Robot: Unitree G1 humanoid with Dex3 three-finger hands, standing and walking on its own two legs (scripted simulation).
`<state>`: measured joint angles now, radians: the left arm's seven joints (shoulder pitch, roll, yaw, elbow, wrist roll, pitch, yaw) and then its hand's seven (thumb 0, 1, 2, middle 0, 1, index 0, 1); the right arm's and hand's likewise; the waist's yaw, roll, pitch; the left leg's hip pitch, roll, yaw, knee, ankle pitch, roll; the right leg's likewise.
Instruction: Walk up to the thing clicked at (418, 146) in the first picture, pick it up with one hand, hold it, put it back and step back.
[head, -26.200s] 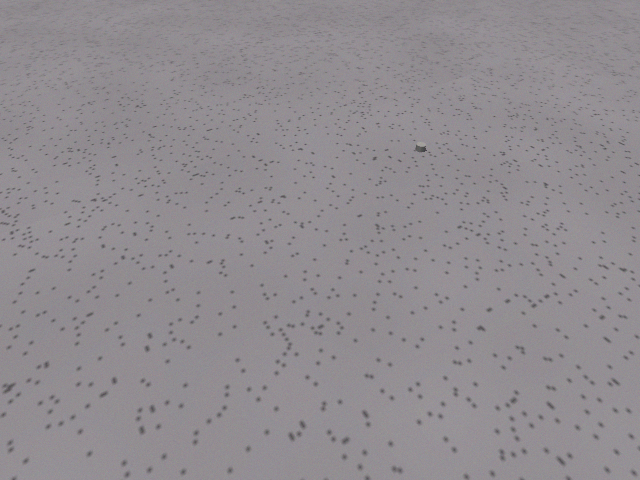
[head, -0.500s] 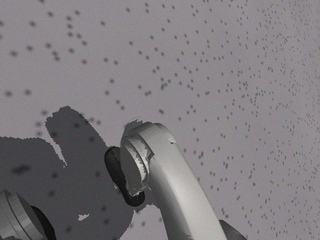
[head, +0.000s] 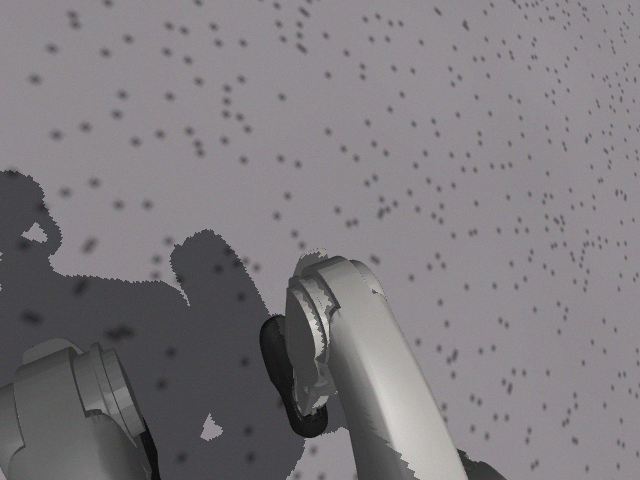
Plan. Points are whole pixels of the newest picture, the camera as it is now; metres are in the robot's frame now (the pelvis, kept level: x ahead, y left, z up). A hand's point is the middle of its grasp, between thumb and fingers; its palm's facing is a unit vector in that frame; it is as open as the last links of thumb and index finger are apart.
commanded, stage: settle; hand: left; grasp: from above
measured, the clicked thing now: out of the picture +0.52 +0.33 -0.24
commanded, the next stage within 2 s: lift in 0.32 s
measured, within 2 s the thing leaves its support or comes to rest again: neither
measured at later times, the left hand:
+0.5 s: hand out of the picture +0.49 +0.30 -0.14, palm faces -0.41 -0.10 -0.90, open 5.2 cm
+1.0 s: hand out of the picture +0.42 +0.32 -0.04, palm faces -0.43 -0.14 -0.89, open 5.4 cm
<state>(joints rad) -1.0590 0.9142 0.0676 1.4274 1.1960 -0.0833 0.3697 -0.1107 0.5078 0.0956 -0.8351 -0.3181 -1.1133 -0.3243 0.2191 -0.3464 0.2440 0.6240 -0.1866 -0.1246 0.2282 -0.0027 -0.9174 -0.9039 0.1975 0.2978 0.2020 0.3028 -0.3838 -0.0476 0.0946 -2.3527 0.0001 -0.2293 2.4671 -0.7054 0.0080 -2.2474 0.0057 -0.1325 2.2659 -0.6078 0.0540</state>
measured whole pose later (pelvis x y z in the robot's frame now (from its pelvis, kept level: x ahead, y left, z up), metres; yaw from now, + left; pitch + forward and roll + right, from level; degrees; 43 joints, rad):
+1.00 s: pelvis -0.01 -0.01 +0.08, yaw +8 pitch +36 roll -7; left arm -0.82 0.63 -0.02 1.00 1.07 -0.05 0.08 -0.09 0.54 0.08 -0.78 -0.36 -1.09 -0.37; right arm 0.21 -0.31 0.02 0.62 -0.04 0.07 0.08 0.00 -0.92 -0.91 0.20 0.30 0.20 0.30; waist -0.19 0.06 -0.14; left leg -2.15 -0.01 -0.10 2.17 -0.65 0.01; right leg -2.10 -0.04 -0.03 2.07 -0.60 0.04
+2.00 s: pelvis +0.05 +0.00 +0.38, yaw +11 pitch +14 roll -1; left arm -0.37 0.38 -0.17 0.87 1.00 0.03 0.16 -0.06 0.50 0.16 -0.78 -0.36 -1.10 -0.41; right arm 0.26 -0.25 -0.04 0.74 0.04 -0.02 -0.07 0.01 -0.91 -0.90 0.20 0.30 0.20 0.30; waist -0.08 0.03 -0.12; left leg -0.82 0.04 0.00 1.04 -0.45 -0.01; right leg -0.83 -0.02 0.00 0.99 -0.40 0.03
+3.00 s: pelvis +0.08 +0.01 +0.43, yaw +10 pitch +5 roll +0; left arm -0.25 0.39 -0.19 0.67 0.99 0.02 0.02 -0.03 0.45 0.24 -0.77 -0.38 -1.03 -0.42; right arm 0.23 -0.25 -0.04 0.69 0.06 0.05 -0.04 0.01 -0.91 -0.90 0.20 0.30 0.20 0.30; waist -0.01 0.05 -0.06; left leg -0.41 0.02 0.04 0.66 -0.33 0.00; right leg -0.44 -0.03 0.03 0.64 -0.29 0.04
